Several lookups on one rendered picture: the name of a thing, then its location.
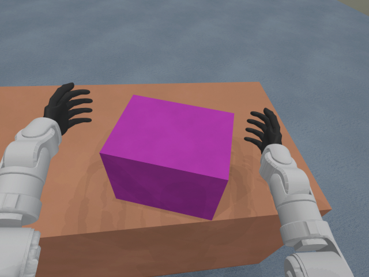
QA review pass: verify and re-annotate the carton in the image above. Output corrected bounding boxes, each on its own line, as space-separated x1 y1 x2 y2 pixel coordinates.
99 95 234 220

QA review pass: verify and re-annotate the pedestal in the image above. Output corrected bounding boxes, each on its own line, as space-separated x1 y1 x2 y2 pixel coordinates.
0 82 332 277

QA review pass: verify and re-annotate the robot right upper arm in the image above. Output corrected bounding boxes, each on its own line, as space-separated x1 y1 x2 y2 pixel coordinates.
284 251 352 277

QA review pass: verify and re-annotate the robot left upper arm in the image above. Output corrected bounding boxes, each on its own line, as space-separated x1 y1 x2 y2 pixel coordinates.
0 227 41 277

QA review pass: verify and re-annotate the robot left hand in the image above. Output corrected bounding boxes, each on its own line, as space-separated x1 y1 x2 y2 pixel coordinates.
43 83 93 136

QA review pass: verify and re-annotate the left robot forearm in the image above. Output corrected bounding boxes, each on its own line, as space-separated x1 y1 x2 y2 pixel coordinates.
0 117 62 227

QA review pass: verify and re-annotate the right robot forearm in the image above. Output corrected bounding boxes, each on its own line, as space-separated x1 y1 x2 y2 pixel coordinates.
259 144 354 277

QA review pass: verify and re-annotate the robot right hand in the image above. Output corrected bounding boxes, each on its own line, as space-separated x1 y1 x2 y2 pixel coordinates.
244 108 282 154

